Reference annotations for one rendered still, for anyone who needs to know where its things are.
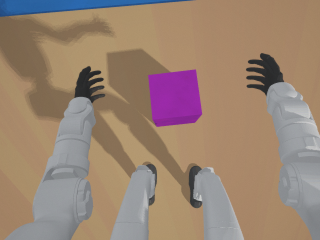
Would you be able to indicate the carton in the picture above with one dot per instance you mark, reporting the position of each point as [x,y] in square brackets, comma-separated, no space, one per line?
[175,98]

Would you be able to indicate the robot left upper arm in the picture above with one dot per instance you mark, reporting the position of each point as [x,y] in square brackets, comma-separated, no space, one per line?
[60,206]

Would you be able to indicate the robot right upper arm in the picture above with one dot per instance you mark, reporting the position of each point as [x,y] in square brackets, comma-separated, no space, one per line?
[299,188]

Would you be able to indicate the robot left thigh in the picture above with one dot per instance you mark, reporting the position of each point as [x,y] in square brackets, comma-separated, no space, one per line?
[132,222]

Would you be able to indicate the robot right hand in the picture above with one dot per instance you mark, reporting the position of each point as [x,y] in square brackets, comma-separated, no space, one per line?
[270,71]

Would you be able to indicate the right robot forearm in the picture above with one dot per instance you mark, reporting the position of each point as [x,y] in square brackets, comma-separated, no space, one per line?
[298,136]

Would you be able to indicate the left robot forearm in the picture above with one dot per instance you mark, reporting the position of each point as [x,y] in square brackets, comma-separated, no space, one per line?
[72,144]

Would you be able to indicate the robot left hand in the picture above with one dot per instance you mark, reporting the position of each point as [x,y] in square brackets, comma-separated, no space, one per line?
[83,84]

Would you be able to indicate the left robot shin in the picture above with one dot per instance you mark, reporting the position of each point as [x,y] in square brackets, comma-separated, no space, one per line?
[142,167]

